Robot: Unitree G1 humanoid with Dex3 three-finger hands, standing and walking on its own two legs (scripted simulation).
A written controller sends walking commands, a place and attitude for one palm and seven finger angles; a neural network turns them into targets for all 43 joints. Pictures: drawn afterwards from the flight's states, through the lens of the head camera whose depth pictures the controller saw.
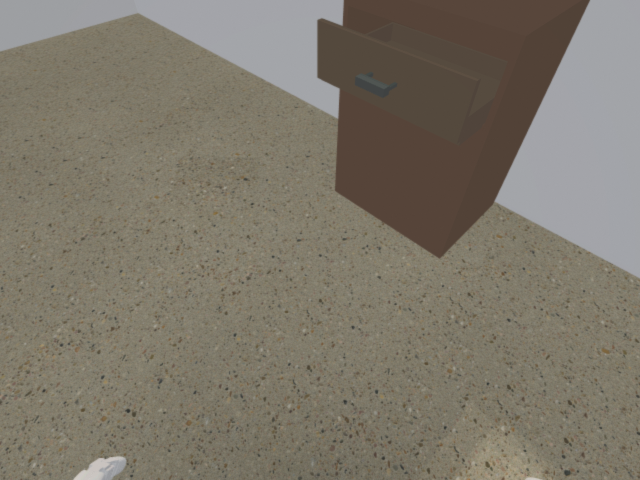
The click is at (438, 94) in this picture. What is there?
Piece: drawer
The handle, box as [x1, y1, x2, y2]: [355, 72, 396, 97]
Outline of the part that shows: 355,76 356,85 382,97 388,94 388,91 396,86 395,82 387,85 370,77 372,76 372,72 369,72 364,75 361,73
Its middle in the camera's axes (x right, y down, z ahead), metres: +0.16 -0.44 +1.10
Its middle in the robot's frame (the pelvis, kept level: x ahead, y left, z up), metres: +1.12 -0.10 -0.06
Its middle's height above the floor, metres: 0.71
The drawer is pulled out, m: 0.15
